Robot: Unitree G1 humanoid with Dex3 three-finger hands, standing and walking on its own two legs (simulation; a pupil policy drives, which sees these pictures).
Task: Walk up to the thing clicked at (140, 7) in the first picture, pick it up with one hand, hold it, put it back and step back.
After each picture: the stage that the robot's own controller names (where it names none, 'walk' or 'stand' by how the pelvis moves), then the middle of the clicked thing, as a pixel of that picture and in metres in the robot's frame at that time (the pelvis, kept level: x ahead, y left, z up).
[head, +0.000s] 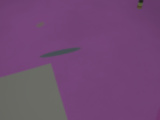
stand; (140, 4) +2.23 -0.78 -0.72
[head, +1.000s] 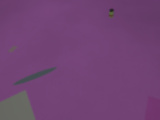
walk; (111, 13) +2.19 -0.22 -0.69
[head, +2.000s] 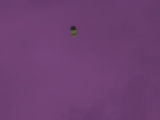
walk; (73, 31) +1.55 +0.26 -0.71
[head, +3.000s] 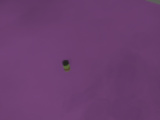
walk; (66, 65) +1.04 +0.31 -0.72
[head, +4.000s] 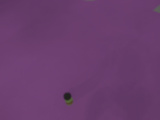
walk; (68, 98) +0.67 +0.28 -0.72
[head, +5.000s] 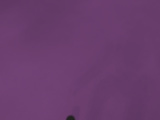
walk; out of the picture +0.43 +0.23 -0.72
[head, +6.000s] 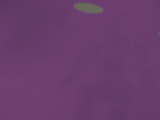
stand; out of the picture +0.33 +0.20 -0.72
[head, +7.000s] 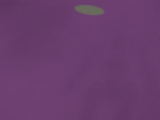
stand; out of the picture +0.32 +0.21 -0.72
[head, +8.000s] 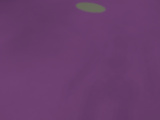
stand; out of the picture +0.33 +0.22 -0.73
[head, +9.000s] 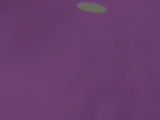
stand; out of the picture +0.33 +0.22 -0.73
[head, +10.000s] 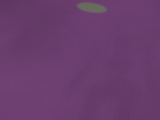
stand; out of the picture +0.32 +0.22 -0.73
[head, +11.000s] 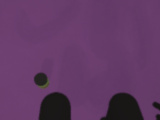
go down; (42, 81) +0.39 +0.22 -0.42
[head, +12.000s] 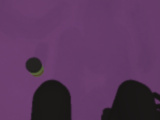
go down; (35, 67) +0.41 +0.23 -0.31
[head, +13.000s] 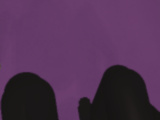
close in; out of the picture +0.40 +0.26 -0.23
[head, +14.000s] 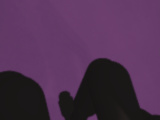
close; out of the picture +0.40 +0.28 -0.22
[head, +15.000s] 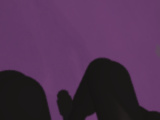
lift; out of the picture +0.39 +0.28 -0.22
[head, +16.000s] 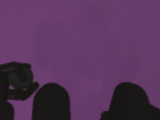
lift; (22, 81) +0.32 +0.24 -0.08
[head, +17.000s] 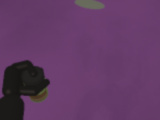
hold; (36, 85) +0.34 +0.19 +0.05
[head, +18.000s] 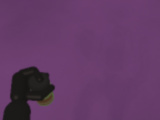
hold; (42, 89) +0.33 +0.17 +0.00
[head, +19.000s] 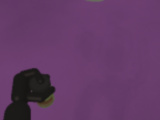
crouch; (42, 91) +0.33 +0.18 -0.01
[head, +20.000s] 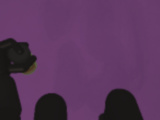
crouch; (23, 60) +0.42 +0.21 -0.10
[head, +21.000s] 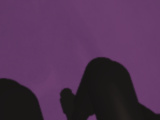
lower; out of the picture +0.42 +0.29 -0.23
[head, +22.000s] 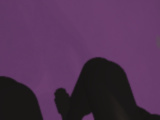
lower; out of the picture +0.42 +0.30 -0.23
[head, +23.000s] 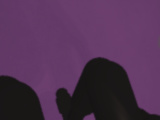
lower; out of the picture +0.42 +0.30 -0.23
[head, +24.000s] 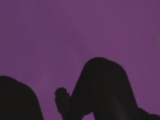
lower; out of the picture +0.42 +0.30 -0.23
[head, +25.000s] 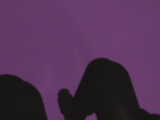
loosen; out of the picture +0.41 +0.28 -0.23
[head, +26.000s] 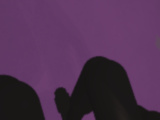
withdraw; out of the picture +0.41 +0.27 -0.23
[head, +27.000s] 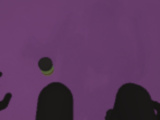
walk; (46, 67) +0.44 +0.21 -0.34
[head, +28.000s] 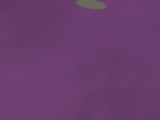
stand; out of the picture +0.37 +0.18 -0.66
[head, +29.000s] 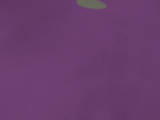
stand; out of the picture +0.37 +0.20 -0.67
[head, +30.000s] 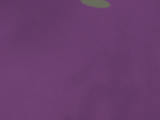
stand; out of the picture +0.37 +0.19 -0.69
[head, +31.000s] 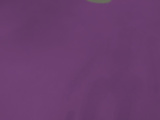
walk; out of the picture +0.39 +0.19 -0.72
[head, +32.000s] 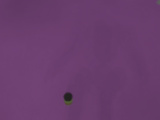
walk; (68, 99) +0.51 +0.11 -0.70
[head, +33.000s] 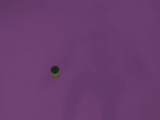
walk; (55, 72) +0.72 +0.28 -0.69
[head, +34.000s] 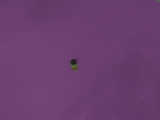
stand; (74, 65) +1.01 +0.25 -0.71
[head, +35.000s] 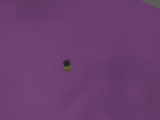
stand; (67, 66) +0.99 +0.23 -0.72
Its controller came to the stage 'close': yes
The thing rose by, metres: 0.71
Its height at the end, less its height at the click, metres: +0.00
